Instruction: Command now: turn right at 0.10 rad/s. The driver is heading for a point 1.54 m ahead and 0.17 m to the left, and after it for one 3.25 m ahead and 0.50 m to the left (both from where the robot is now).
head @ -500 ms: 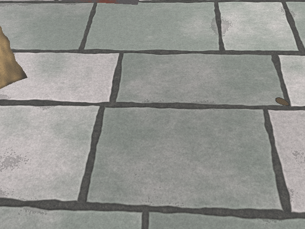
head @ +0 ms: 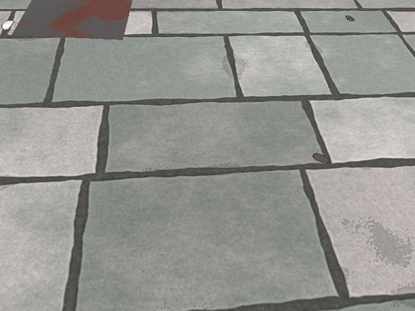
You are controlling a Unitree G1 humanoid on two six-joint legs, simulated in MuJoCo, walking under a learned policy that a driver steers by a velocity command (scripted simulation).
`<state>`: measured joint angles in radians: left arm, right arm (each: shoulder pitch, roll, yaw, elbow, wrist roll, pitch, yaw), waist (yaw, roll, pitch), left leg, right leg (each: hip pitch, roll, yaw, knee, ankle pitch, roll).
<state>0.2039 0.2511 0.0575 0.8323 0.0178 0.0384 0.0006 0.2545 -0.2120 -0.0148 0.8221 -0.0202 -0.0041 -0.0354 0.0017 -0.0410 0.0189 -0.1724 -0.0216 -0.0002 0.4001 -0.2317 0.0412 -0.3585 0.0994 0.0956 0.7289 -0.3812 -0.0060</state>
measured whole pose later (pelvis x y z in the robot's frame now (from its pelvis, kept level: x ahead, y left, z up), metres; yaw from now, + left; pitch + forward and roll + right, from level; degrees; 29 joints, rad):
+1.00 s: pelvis +0.36 +0.04 -0.01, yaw -1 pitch +1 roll +2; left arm 0.00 0.22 0.02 0.86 0.03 -0.04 -0.05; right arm 0.46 -0.20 -0.03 1.00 -0.02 -0.09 0.00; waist -0.06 -0.03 0.05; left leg 0.13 -0.07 0.07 0.17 -0.31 0.05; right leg -0.57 -0.06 -0.07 0.59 -0.05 -0.06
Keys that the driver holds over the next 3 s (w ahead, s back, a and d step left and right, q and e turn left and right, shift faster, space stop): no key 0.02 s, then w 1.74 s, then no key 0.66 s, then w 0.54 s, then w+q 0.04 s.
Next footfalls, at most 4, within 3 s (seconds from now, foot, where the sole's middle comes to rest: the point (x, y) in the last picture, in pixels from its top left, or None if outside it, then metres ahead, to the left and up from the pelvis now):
0.16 right None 0.00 -0.11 -0.78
0.52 left None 0.26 0.13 -0.78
1.06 right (222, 290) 0.57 -0.06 -0.78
1.60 left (173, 209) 0.88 0.12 -0.78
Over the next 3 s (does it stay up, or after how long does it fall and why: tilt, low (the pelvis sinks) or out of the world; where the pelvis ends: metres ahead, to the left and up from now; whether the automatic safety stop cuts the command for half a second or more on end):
stays up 1.14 0.02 0.00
